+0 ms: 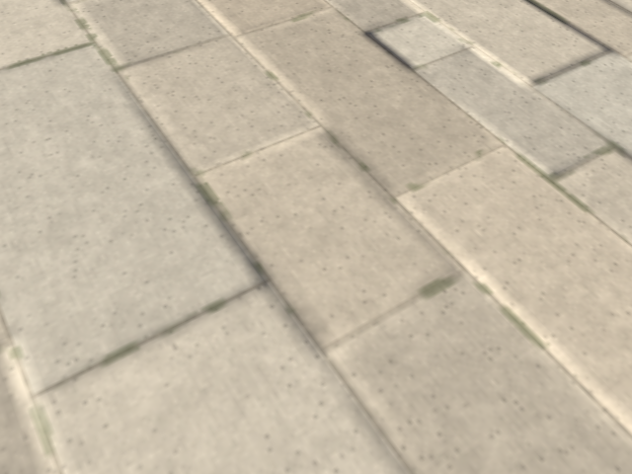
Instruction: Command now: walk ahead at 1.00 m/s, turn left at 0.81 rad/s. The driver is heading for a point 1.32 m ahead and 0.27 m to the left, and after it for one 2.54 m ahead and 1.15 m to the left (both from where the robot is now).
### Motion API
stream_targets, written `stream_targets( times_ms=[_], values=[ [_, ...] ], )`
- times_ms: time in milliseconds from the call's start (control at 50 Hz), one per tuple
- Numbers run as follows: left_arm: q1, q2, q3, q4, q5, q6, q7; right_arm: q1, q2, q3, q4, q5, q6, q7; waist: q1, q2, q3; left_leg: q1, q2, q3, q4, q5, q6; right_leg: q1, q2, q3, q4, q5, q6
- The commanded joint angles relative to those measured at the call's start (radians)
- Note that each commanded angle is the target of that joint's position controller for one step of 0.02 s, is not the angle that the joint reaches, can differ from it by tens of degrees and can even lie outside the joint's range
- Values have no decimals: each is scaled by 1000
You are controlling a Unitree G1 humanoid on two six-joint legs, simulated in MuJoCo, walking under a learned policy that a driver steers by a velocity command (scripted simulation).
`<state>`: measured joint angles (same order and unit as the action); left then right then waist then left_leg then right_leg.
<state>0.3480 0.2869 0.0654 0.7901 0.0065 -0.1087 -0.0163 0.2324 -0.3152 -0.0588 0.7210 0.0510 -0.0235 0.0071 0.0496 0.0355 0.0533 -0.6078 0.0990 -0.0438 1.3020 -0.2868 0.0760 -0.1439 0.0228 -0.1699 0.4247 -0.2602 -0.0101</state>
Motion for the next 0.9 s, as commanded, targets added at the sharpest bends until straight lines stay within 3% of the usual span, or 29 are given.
stream_targets(
  times_ms=[20, 60, 120, 180, 220, 240, 260, 280, 300, 320, 340, 360, 380, 420, 480, 520, 560, 620, 660, 680, 700, 720, 740, 760, 780, 800, 840, 860, 900],
  values=[
    [-126, 63, 10, -58, -4, -21, -1, 5, 23, 10, -81, -9, 16, 7, -72, -87, 70, -127, 98, -54, -40, 93, -10, -53, -275, 155, -280, 177, -113],
    [-142, 90, 15, -59, 10, -21, 7, -40, 9, 9, -98, -11, 9, 14, -74, -68, 98, -133, 82, -14, -160, 227, -18, -63, -235, 50, -311, 235, -111],
    [-86, 141, 25, -40, 0, -14, 20, -154, -8, 10, -129, -17, -7, 40, -31, -6, 125, -117, 47, 74, -383, 376, 11, 38, -225, -54, -335, 357, -81],
    [-52, 217, 39, -32, -3, 9, 34, -176, -52, -12, -154, -10, -19, 63, -59, -61, 65, 32, -69, 206, -513, 378, 54, 187, -237, -112, -221, 965, -38],
    [-92, 276, 54, -51, -15, 41, 40, 13, -126, -51, -124, 9, -2, 60, -190, -170, -51, 238, -144, 241, -484, 231, 84, 246, -269, -112, 51, 1387, -46],
    [-149, 287, 59, -76, -22, 48, 37, 226, -193, -87, -69, 5, 14, 52, -297, -183, -151, 499, -163, 213, -482, 168, 117, 155, -273, -86, 298, 1421, -58],
    [-211, 243, 49, -86, -32, 40, 32, 436, -246, -119, -1, 5, 28, 34, -395, -93, -205, 812, -142, 111, -604, 223, 166, -53, -191, -76, 678, 1053, -27],
    [-216, 25, -12, -123, -2, 0, 18, 389, -270, -114, 21, -2, 33, 27, -272, 313, -87, 882, -86, -117, -654, 309, 230, -391, 56, -10, 1150, -238, 13],
    [-59, -10, -41, -211, -39, -52, 2, 261, -237, -77, -60, -46, -11, 34, -93, 379, -339, 1051, 119, -779, -901, -207, 461, -687, 97, 273, 1306, -339, -3],
    [-195, 115, -25, -221, -49, -82, -2, 251, -151, -69, -91, -43, -34, 38, -169, 142, -290, 979, 142, -877, -1063, -386, 387, -706, 29, 338, 1195, -224, -53],
    [-257, 120, -18, -243, -64, -89, 1, 234, -129, -62, -73, -45, -59, 45, -121, -13, -137, 814, 131, -839, -1105, -370, 341, -707, 2, 326, 1067, -157, -65],
    [-262, 102, -21, -219, -38, -80, 11, 174, -108, -53, -74, -40, -76, 51, -72, -161, -83, 659, 92, -742, -1085, -275, 294, -614, -49, 333, 961, -102, -58],
    [-223, 93, -18, -213, -19, -69, 12, 108, -115, -54, -84, -42, -82, 44, -18, -128, -56, 533, 51, -673, -1061, -188, 300, -545, -62, 348, 894, -71, -32],
    [-211, 114, -7, -204, -1, -40, 12, 70, -90, -44, -91, -32, -79, 24, 6, -102, -12, 406, -19, -531, -1079, -54, 284, -476, -86, 338, 765, -54, 15],
    [-394, 57, -26, -267, 16, -26, 16, 109, -69, -36, -68, -16, -69, -15, -59, -88, 62, 252, -94, -380, -1096, 100, 251, -422, -69, 260, 459, 91, 72],
    [-483, 4, -36, -305, 12, -26, 9, 120, -78, -41, -51, -17, -54, -28, -108, -29, 64, 171, -148, -316, -1070, 82, 194, -311, -26, 221, 244, 286, 89],
    [-500, 24, -22, -315, -13, -31, 2, 157, -88, -47, -27, -19, -51, -27, -148, 10, 30, 172, -125, -317, -1061, 26, 166, -207, -7, 206, 150, 424, 97],
    [-515, 63, -4, -317, -31, -37, -4, 228, -48, -39, 27, -16, -50, -32, -183, 68, 42, 418, -50, -313, -1002, 138, 146, -295, -52, 209, 65, 449, 59],
    [-424, 114, 25, -302, -32, -39, -1, 224, -82, -49, 37, -38, -39, -29, -121, 98, -20, 600, -4, -287, -884, 623, 125, -269, -9, 144, 76, 305, 1],
    [-276, 155, 50, -269, -43, -35, 7, 187, -111, -53, 32, -63, -33, -19, -28, 112, -112, 643, -4, -247, -721, 928, 105, -143, 21, 102, 103, 241, -41],
    [-17, 174, 56, -216, -49, -23, 12, 91, -119, -48, 4, -84, -32, -14, 122, 125, -241, 505, -13, -206, -435, 1011, 79, 143, -35, 156, 181, 192, -86],
    [163, 238, 59, -165, -13, -21, 6, 207, 5, -18, -12, -75, -44, -10, 84, -202, -438, 174, -146, -150, 42, 479, 8, 540, -218, 586, 164, -71, -251],
    [193, 231, 61, -113, -23, -28, -26, 308, 29, 11, -4, -29, -65, 3, 28, -533, -480, -81, -226, -125, 192, -173, -26, 660, -338, 1141, -144, -434, -356],
    [111, 116, 39, -135, -23, -19, -17, 177, -45, 3, -20, -8, -80, 6, 57, -351, -285, -226, -137, -141, 209, -114, 5, 580, -331, 1133, -174, -569, -317],
    [79, 93, 32, -142, -10, -8, -12, 2, -67, 11, -61, -25, -101, 12, 78, -146, -172, -215, -114, -123, 151, -64, 16, 421, -287, 978, -167, -385, -282],
    [66, 107, 31, -133, -3, -6, -21, -117, -50, 14, -94, -55, -120, 11, 59, 0, -83, -165, -103, -106, 49, -56, 23, 261, -225, 862, -179, -191, -260],
    [33, 76, 17, -120, -4, -10, -24, -110, -21, 16, -106, -65, -133, 13, -23, -39, -61, -81, -66, -114, -126, -30, 2, 141, -152, 740, -200, -32, -268],
    [37, 58, 11, -112, -19, -8, -23, -105, -18, 18, -106, -67, -132, 11, -37, -63, -48, -59, -63, -104, -201, -32, -18, 107, -132, 704, -211, 17, -276],
    [47, 71, 10, -97, -43, -4, -10, -143, -10, 24, -130, -72, -132, 7, -56, -63, 0, -44, -58, -84, -356, -57, -60, 10, -144, 682, -227, 68, -291]
  ],
)
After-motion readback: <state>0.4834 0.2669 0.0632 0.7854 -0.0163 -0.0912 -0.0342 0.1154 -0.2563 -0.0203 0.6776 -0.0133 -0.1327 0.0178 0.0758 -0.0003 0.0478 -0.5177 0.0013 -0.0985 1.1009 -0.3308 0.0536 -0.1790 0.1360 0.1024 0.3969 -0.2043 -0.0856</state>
